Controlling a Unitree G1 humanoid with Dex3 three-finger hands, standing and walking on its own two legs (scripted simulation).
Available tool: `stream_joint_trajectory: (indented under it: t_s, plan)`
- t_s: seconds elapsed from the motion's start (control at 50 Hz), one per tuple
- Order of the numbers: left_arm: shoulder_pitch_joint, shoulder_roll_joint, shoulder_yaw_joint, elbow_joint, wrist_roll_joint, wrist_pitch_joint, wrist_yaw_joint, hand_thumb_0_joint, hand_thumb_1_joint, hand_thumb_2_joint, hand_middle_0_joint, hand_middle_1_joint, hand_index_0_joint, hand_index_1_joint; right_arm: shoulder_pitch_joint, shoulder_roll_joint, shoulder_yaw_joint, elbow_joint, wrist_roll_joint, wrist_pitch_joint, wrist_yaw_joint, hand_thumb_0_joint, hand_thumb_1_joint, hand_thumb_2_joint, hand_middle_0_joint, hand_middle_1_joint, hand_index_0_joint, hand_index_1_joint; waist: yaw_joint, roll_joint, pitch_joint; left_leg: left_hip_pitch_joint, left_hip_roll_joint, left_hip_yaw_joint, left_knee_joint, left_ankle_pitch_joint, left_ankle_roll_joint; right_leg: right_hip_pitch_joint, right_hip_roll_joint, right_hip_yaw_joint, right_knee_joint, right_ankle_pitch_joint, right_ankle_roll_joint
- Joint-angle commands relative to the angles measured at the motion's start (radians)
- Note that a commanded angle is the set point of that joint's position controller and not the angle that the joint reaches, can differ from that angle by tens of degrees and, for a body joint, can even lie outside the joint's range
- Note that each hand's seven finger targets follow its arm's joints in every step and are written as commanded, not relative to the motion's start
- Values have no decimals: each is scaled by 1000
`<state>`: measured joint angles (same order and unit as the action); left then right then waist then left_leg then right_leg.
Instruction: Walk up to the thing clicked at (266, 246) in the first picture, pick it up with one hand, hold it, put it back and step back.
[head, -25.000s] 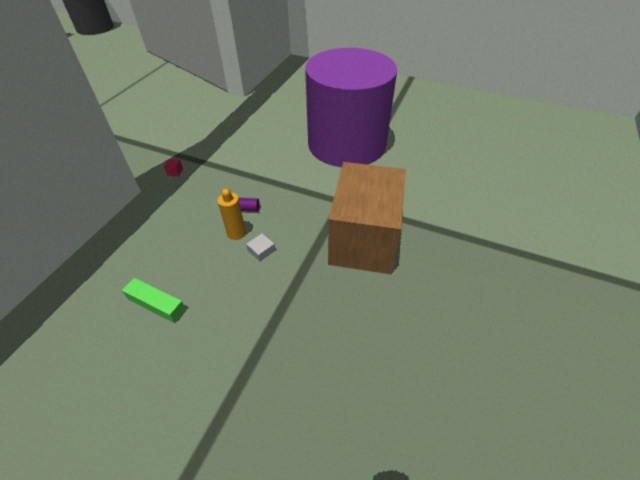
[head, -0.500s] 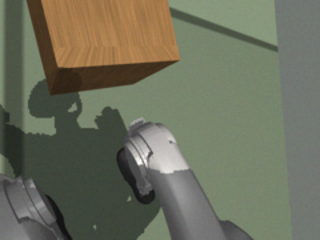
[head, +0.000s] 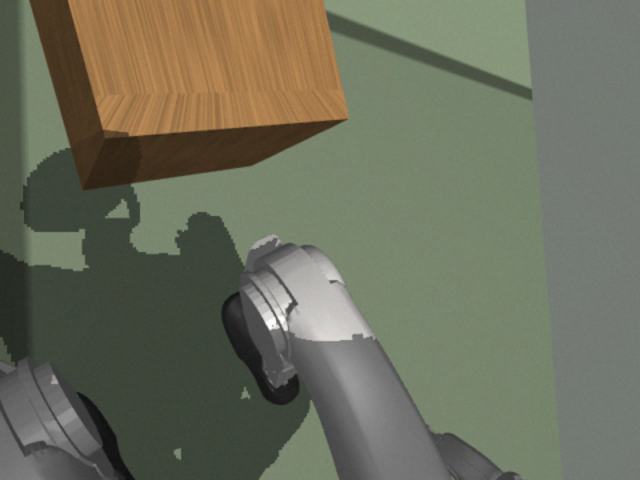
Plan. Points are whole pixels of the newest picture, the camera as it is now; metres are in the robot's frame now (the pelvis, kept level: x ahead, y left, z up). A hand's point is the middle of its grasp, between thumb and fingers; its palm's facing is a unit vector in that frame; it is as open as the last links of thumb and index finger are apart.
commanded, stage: rest palm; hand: left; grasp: from above
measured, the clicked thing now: out of the picture +0.45 +0.37 -0.31
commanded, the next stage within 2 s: close in 0.60 s
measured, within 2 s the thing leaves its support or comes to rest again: neither
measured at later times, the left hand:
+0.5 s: hand out of the picture +0.44 +0.38 -0.27, palm faces -0.21 -0.39 -0.90, open 13.8 cm
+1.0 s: hand out of the picture +0.45 +0.37 -0.27, palm faces -0.19 -0.39 -0.90, open 13.1 cm
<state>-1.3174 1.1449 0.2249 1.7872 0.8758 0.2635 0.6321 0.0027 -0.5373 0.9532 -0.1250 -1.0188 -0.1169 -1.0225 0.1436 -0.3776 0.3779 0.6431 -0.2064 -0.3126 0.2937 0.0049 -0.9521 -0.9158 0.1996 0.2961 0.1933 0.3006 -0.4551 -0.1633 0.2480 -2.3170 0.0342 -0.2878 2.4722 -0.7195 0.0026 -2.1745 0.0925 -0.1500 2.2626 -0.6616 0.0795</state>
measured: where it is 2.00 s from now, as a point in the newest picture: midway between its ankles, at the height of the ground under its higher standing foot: (195, 417)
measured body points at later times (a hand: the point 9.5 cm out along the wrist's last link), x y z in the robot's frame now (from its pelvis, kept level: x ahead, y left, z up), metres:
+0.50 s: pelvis +0.00 +0.00 +0.00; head +0.31 +0.13 +0.29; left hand +0.45 +0.39 -0.21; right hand +0.02 -0.24 -0.03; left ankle +0.06 +0.13 -0.30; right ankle +0.12 -0.13 -0.30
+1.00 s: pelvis +0.00 +0.00 +0.00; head +0.32 +0.13 +0.29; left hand +0.46 +0.39 -0.22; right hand +0.02 -0.24 -0.03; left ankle +0.06 +0.12 -0.30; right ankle +0.12 -0.13 -0.30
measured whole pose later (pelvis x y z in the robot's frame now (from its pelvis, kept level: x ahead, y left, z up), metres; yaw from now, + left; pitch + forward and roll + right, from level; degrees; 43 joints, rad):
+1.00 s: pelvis +0.00 +0.00 +0.00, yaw +0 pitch +30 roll -17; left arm -1.31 1.16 0.24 1.76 0.82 0.28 0.64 0.00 -0.35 0.85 -0.24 -0.90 -0.24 -0.90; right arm 0.13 -0.38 0.39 0.63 -0.21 -0.31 0.29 0.00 -0.93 -0.91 0.20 0.30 0.19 0.30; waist -0.46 -0.17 0.27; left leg -2.31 0.04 -0.30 2.45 -0.72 -0.01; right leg -2.17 0.09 -0.16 2.25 -0.65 0.08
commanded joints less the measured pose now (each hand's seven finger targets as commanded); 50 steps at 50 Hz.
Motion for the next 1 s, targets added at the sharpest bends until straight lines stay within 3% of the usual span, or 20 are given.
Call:
stream_joint_trajectory:
  t_s: [0.0, 0.1, 0.28, 0.34, 0.36, 0.38, 0.46, 0.6, 0.62, 0.68, 0.72, 0.76, 0.82, 0.98]
  plan:
    - [-224, 217, -2, -137, -5, -5, 45, 0, -538, 942, -114, -1024, -107, -1028, 222, -348, -87, 42, 1, -2, 1, 0, -927, -914, 198, 300, 198, 300, -54, 640, -639, 555, 62, 83, -268, 273, -16, 348, 22, -146, -160, 279, -97]
    - [-211, 184, -25, -136, -5, -5, 48, 0, -537, 944, -116, -1021, -108, -1026, 228, -340, -81, 40, -1, 3, 3, 0, -925, -913, 198, 300, 198, 300, -68, 651, -662, 582, 64, 83, -263, 322, -18, 374, 24, -146, -168, 321, -95]
    - [-215, 200, -12, -141, -15, 3, 51, 0, -512, 940, -127, -1020, -120, -1022, 234, -346, -71, 32, 1, 8, 10, 0, -924, -913, 198, 300, 198, 300, -69, 646, -642, 563, 62, 82, -259, 331, -14, 376, 18, -143, -164, 331, -94]
    - [-218, 223, -1, -129, -18, 3, 48, 0, -505, 931, -124, -1023, -120, -1024, 214, -355, -80, 29, 2, 6, 5, 0, -922, -912, 198, 300, 198, 300, -61, 631, -625, 541, 62, 81, -264, 282, -12, 355, 23, -149, -171, 290, -94]
    - [-208, 187, -19, -112, -20, 5, 43, 0, -511, 947, -129, -1014, -120, -1021, 228, -339, -68, 45, 0, 8, 8, 0, -922, -913, 198, 300, 198, 300, -75, 626, -611, 547, 66, 73, -266, 287, -15, 345, 17, -151, -165, 294, -93]
    - [-195, 211, -15, -115, -17, 2, 42, 0, -494, 938, -139, -1018, -132, -1022, 235, -350, -71, 39, -2, 8, 7, 0, -922, -912, 198, 300, 198, 300, -76, 623, -619, 532, 60, 81, -269, 268, -10, 373, 23, -149, -174, 286, -93]
    - [-211, 220, -13, -133, -18, -3, 43, 0, -470, 915, -144, -1021, -143, -1018, 212, -348, -71, 34, 1, 4, 2, 0, -921, -912, 198, 300, 198, 300, -65, 629, -610, 534, 60, 75, -277, 253, -12, 353, 20, -151, -173, 272, -93]
    - [-188, 210, -15, -138, -36, -2, 44, 0, -497, 947, -135, -1011, -126, -1017, 230, -344, -64, 30, -5, 8, 0, 0, -918, -911, 198, 300, 199, 300, -75, 611, -640, 540, 62, 88, -258, 300, -8, 404, 21, -140, -183, 317, -88]
    - [-201, 235, 2, -140, -37, -1, 47, 0, -499, 956, -135, -1006, -122, -1015, 225, -355, -70, 33, -2, 6, -1, 0, -917, -910, 199, 300, 199, 300, -66, 607, -637, 534, 62, 85, -263, 289, -10, 389, 22, -143, -180, 303, -90]
    - [-190, 225, -2, -114, -33, 4, 51, 0, -494, 943, -135, -995, -124, -1003, 220, -344, -61, 43, 0, 7, 0, 0, -917, -911, 198, 300, 199, 300, -58, 623, -632, 547, 67, 79, -266, 281, -14, 370, 20, -148, -176, 291, -93]
    - [-203, 228, -5, -150, -31, 3, 50, 0, -421, 893, -188, -946, -180, -951, 223, -352, -66, 32, 1, 7, 0, 0, -904, -905, 199, 300, 199, 300, -71, 643, -628, 554, 65, 82, -271, 279, -13, 377, 18, -143, -181, 293, -92]
    - [-212, 231, 0, -150, -29, 5, 49, 0, -402, 885, -207, -914, -196, -923, 215, -345, -72, 32, 0, 6, -3, 0, -902, -904, 199, 300, 199, 300, -60, 632, -628, 547, 64, 87, -270, 275, -14, 372, 20, -143, -180, 287, -93]
    - [-200, 202, -15, -144, -34, 6, 49, 0, -361, 847, -228, -902, -224, -904, 226, -339, -61, 40, -3, 6, 0, 0, -902, -904, 199, 300, 199, 300, -75, 626, -630, 537, 64, 85, -260, 294, -12, 384, 17, -143, -179, 306, -91]
    - [-186, 191, -13, -131, -53, 11, 51, 0, -288, 789, -281, -851, -279, -849, 241, -346, -70, 45, -7, 0, 0, 0, -901, -903, 199, 300, 199, 300, -79, 608, -649, 533, 63, 92, -256, 299, -11, 420, 21, -141, -190, 321, -86]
